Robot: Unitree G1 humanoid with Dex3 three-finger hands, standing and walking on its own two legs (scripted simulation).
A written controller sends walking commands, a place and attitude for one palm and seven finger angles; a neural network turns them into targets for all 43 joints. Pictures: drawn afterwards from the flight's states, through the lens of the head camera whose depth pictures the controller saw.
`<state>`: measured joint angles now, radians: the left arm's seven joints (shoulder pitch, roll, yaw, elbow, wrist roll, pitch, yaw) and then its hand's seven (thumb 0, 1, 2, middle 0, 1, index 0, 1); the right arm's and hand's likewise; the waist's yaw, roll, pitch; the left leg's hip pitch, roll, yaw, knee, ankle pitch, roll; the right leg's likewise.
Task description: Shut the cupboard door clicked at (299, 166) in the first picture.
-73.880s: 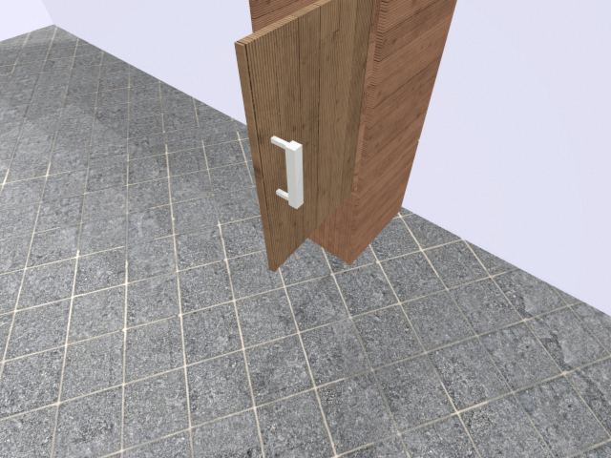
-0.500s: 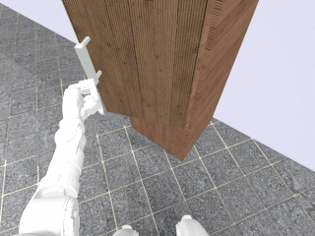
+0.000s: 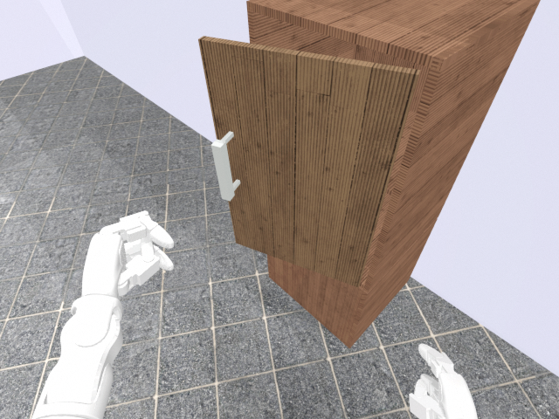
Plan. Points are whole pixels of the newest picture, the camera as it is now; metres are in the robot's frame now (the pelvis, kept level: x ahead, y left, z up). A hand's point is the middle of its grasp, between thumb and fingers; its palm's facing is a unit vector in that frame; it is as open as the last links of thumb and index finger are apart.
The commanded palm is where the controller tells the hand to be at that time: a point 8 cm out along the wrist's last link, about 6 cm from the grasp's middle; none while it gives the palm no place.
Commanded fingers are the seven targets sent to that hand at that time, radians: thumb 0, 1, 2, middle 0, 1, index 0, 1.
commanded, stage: draw the hand back to the body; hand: left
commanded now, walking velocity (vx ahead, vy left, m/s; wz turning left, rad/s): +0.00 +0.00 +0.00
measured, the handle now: (228, 166) +0.63 +0.17 +0.00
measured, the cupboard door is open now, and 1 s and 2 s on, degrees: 21 21 21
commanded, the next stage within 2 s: step back with the hand held close in 0.84 s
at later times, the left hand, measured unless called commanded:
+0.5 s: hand (36, 283) +0.21 +0.27 +0.18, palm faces +0.47 -0.76 -0.45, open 6.4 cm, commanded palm +0.16 +0.30 +0.19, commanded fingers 0.00 0.90 0.90 -0.20 -0.30 -0.20 -0.30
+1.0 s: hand (39, 289) +0.20 +0.26 +0.18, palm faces +0.47 -0.77 -0.43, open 7.4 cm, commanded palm +0.15 +0.29 +0.19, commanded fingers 0.00 0.90 0.90 -0.20 -0.30 -0.20 -0.30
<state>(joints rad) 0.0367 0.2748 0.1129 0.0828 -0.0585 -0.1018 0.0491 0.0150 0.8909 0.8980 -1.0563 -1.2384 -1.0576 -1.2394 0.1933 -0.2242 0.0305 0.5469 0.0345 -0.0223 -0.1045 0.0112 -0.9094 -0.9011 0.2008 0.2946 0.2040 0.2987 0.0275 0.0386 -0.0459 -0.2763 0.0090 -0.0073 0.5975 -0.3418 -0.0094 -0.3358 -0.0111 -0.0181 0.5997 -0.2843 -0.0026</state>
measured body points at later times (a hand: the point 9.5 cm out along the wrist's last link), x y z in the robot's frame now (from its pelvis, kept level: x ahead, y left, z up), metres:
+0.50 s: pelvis +0.02 +0.00 +0.01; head +0.00 -0.03 +0.46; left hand +0.18 +0.31 +0.20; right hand +0.21 -0.21 -0.08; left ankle -0.02 +0.13 -0.73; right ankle +0.02 -0.12 -0.73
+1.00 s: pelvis +0.01 +0.00 +0.01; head -0.02 -0.03 +0.46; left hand +0.17 +0.30 +0.20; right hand +0.19 -0.22 -0.08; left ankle -0.02 +0.13 -0.73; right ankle +0.02 -0.12 -0.73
